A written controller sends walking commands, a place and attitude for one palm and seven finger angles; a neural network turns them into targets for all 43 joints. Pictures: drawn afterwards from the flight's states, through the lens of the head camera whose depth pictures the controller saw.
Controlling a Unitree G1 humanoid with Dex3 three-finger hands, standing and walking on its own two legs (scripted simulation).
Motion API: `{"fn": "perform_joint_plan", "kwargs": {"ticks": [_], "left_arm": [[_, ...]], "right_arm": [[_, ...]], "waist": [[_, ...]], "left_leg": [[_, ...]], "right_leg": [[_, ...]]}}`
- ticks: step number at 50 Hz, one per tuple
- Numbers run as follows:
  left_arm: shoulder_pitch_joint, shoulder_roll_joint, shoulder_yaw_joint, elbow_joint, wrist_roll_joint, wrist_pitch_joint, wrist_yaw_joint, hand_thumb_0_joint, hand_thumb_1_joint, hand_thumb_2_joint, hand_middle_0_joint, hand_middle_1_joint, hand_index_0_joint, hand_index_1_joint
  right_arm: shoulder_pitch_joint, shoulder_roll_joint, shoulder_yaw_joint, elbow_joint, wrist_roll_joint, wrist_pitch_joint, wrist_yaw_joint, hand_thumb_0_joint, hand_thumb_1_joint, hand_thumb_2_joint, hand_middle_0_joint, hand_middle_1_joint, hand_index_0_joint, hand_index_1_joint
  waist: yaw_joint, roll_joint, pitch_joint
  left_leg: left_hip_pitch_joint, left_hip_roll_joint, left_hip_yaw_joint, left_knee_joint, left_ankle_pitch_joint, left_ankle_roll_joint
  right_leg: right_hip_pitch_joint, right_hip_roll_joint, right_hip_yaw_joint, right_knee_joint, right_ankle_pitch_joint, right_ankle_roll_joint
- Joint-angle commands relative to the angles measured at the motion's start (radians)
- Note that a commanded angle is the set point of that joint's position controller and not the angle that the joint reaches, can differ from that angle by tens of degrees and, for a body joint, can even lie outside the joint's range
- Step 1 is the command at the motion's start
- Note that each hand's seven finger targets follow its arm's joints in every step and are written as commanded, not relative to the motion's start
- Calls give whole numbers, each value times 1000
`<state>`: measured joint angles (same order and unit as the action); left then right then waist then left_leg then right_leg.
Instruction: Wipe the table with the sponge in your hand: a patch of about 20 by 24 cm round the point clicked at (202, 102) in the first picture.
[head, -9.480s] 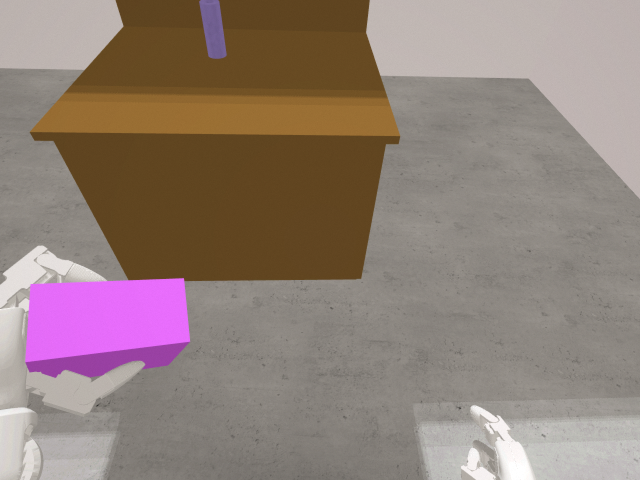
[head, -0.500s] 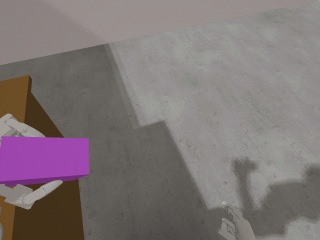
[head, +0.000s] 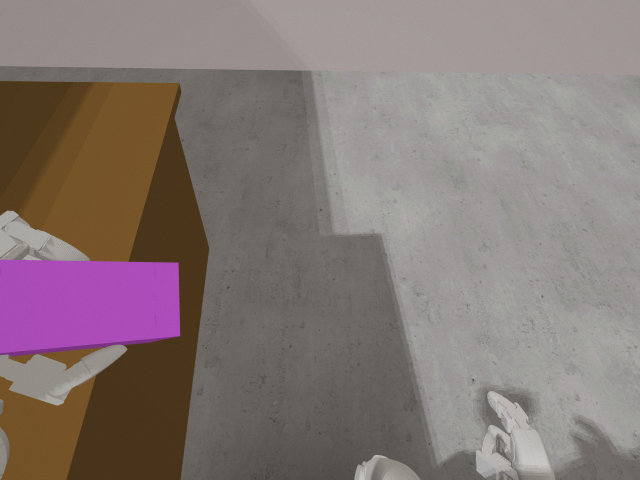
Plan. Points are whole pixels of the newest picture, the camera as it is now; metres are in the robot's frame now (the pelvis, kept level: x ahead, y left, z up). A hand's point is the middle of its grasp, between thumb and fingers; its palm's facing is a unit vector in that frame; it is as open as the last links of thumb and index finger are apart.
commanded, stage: turn to face it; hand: left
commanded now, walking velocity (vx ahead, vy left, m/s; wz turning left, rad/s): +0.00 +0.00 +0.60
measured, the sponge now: (114, 308) +0.23 +0.20 +0.16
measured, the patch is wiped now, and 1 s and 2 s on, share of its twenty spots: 0.00 0.00 0.00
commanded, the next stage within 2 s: take the last steps up to it in 1.88 s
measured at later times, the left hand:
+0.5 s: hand out of the picture +0.07 +0.22 +0.19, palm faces +0.60 -0.65 -0.47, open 10.3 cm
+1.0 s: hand out of the picture -0.09 +0.19 +0.18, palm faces +0.75 -0.42 -0.51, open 10.3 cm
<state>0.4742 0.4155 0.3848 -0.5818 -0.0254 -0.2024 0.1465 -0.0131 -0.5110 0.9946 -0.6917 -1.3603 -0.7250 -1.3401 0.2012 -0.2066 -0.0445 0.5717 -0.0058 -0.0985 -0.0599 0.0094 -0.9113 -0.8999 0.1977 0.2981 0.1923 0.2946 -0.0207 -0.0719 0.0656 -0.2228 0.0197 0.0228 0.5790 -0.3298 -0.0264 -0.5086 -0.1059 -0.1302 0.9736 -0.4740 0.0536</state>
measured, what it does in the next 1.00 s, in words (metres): walks backwards, turning left: right foot, then left foot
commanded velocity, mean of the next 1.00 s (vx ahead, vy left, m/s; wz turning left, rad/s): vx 0.00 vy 0.00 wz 0.60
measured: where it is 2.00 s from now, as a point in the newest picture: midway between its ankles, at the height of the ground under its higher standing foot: outside the picture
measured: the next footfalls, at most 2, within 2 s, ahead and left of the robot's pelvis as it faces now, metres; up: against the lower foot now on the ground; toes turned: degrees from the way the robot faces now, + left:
right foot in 0.20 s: +0.04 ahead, -0.11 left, +0.00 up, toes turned +2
left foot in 0.62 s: -0.14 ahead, +0.07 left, +0.00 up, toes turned +26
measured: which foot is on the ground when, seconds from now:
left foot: down 0.00-0.20, up 0.22-0.60, down 0.62-0.94, up 0.96-1.00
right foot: up 0.00-0.18, down 0.20-0.62, up 0.64-0.92, down 0.94-1.00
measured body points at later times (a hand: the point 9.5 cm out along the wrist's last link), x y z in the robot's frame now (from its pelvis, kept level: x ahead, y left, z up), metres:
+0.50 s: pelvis -0.07 -0.06 +0.02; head -0.04 -0.07 +0.47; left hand +0.03 +0.26 +0.21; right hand +0.17 -0.26 -0.07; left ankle -0.14 +0.06 -0.67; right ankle +0.00 -0.11 -0.73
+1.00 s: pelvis -0.14 -0.12 +0.00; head -0.09 -0.13 +0.45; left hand -0.14 +0.21 +0.21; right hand +0.11 -0.18 -0.12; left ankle -0.19 +0.04 -0.70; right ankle -0.08 -0.17 -0.73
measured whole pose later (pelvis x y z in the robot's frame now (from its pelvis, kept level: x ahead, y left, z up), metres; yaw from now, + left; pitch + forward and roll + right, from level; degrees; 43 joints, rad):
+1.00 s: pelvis -0.14 -0.12 +0.00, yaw +35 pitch -2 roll +0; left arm 0.46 0.38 0.35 -0.50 -0.05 -0.15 0.12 -0.01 -0.51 1.00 -0.70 -1.36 -0.73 -1.34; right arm 0.19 -0.16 0.02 0.63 0.01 -0.10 -0.02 0.01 -0.90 -0.90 0.21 0.30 0.20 0.30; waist 0.02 0.09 0.10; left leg -0.41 0.00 -0.12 0.80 -0.38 -0.04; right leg -0.27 0.00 -0.13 0.58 -0.28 -0.05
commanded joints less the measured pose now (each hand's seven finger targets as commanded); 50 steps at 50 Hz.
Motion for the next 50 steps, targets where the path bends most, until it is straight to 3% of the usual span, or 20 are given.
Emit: {"fn": "perform_joint_plan", "kwargs": {"ticks": [1,8,9,10,11,12,13,16,25,29,30,31,32,33,36,45,46,47,48,50], "left_arm": [[-41,123,80,-293,-10,-70,2,0,100,1300,-1200,-1600,-1200,-1600],[-43,112,96,-147,-31,-25,-7,0,100,1300,-1200,-1600,-1200,-1600],[-76,121,97,-131,-26,-22,-8,0,100,1300,-1200,-1600,-1200,-1600],[-93,173,123,-101,-13,-11,2,0,100,1300,-1200,-1600,-1200,-1600],[-94,187,146,-86,-35,7,19,0,100,1300,-1200,-1600,-1200,-1600],[-67,155,109,-94,-40,5,17,0,100,1300,-1200,-1600,-1200,-1600],[-28,169,134,-86,-35,1,15,0,100,1300,-1200,-1600,-1200,-1600],[-53,143,109,-125,-31,-18,13,0,100,1300,-1200,-1600,-1200,-1600],[-16,134,111,-175,-18,-20,54,0,100,1300,-1200,-1600,-1200,-1600],[-33,119,90,-234,-29,-34,52,0,100,1300,-1200,-1600,-1200,-1600],[-43,125,86,-258,-35,-44,49,0,100,1300,-1200,-1600,-1200,-1600],[-47,130,75,-310,-38,-61,39,0,100,1300,-1200,-1600,-1200,-1600],[-15,131,85,-240,-22,-72,21,0,100,1300,-1200,-1600,-1200,-1600],[-56,164,105,-251,2,-72,11,0,100,1300,-1200,-1600,-1200,-1600],[-61,161,104,-312,-3,-73,6,0,100,1300,-1200,-1600,-1200,-1600],[-30,107,89,-126,-39,-13,-13,0,100,1300,-1200,-1600,-1200,-1600],[-55,131,98,-113,-33,-12,-12,0,100,1300,-1200,-1600,-1200,-1600],[-84,159,100,-98,-22,-8,-5,0,100,1300,-1200,-1600,-1200,-1600],[-105,178,120,-72,-42,8,8,0,100,1300,-1200,-1600,-1200,-1600],[-51,174,126,-81,-41,-2,11,0,100,1300,-1200,-1600,-1200,-1600]], "right_arm": [[-53,-126,-23,-123,25,-77,24,0,-900,-900,200,300,200,300],[-62,-110,-2,-101,17,-74,24,0,-900,-900,200,300,200,300],[-68,-98,3,-102,22,-68,23,0,-900,-900,200,300,200,300],[-59,-68,10,-108,26,-61,19,0,-900,-900,200,300,200,300],[-60,-84,-4,-129,33,-60,13,0,-900,-900,200,300,200,300],[-64,-114,-21,-119,23,-55,12,0,-900,-900,200,300,200,300],[-89,-79,-1,-115,14,-40,14,0,-900,-900,200,300,200,300],[-147,-64,18,-114,14,-16,-1,0,-900,-900,200,300,200,300],[-89,-90,-1,-148,-15,-16,-19,0,-900,-900,200,300,200,300],[-37,-96,-10,-154,-9,-3,-15,0,-900,-900,200,300,200,300],[-43,-121,-16,-165,-7,-7,-16,0,-900,-900,200,300,200,300],[-62,-148,-25,-176,0,-20,-12,0,-900,-900,200,300,200,300],[-37,-136,-22,-143,5,-37,1,0,-900,-900,200,300,200,300],[-59,-132,-23,-146,6,-45,7,0,-900,-900,200,300,200,300],[-57,-128,-27,-129,23,-70,24,0,-900,-900,200,300,200,300],[-55,-111,-1,-102,17,-63,26,0,-900,-900,200,300,200,300],[-57,-104,3,-101,21,-57,22,0,-900,-900,200,300,200,300],[-62,-73,14,-113,26,-51,20,0,-900,-900,200,300,200,300],[-60,-84,-5,-133,35,-55,13,0,-900,-900,200,300,200,300],[-86,-80,0,-119,16,-43,12,0,-900,-900,200,300,200,300]], "waist": [[13,360,-76],[36,280,-126],[40,171,-134],[29,-114,-143],[39,-267,-186],[28,-211,-156],[26,-118,-138],[29,-71,-147],[68,-96,-196],[5,35,-238],[4,175,-218],[19,437,-149],[27,410,-136],[8,412,-97],[19,355,-95],[34,244,-147],[35,180,-144],[32,-38,-159],[34,-276,-164],[26,-126,-116]], "left_leg": [[-22,213,-186,-215,510,169],[-99,180,-259,-102,330,136],[-153,129,-224,-12,173,97],[-309,6,-83,207,-107,25],[-349,-60,-60,494,-247,-17],[-310,-36,-103,646,-198,-19],[-329,-20,-81,731,-135,-35],[-303,2,-25,685,-101,-52],[-155,14,80,162,-185,0],[52,-5,78,-164,44,24],[82,97,-66,-227,144,75],[149,303,-326,-265,543,150],[101,391,-432,-266,630,226],[39,369,-440,-261,605,251],[24,227,-230,-215,542,184],[-82,174,-302,-116,367,142],[-121,126,-256,-56,227,107],[-270,28,-137,124,-10,49],[-330,-62,-52,432,-204,-13],[-305,-26,-79,682,-113,-34]], "right_leg": [[18,30,43,25,37,39],[354,109,24,-472,149,47],[428,47,62,-621,252,26],[531,-177,269,-688,391,-58],[463,-350,491,-702,477,-146],[368,-352,485,-711,452,-152],[348,-304,384,-679,460,-164],[355,-245,156,-664,470,-152],[428,-298,149,-668,402,-184],[334,-239,46,-409,400,-92],[227,-159,3,-249,306,-47],[-12,-22,-34,-53,-31,15],[-75,7,34,107,-149,10],[-106,-10,96,179,-95,19],[-49,21,59,102,27,34],[358,116,40,-506,146,42],[411,65,71,-624,240,18],[514,-131,249,-684,364,-55],[430,-337,498,-716,391,-151],[309,-289,365,-697,417,-164]]}}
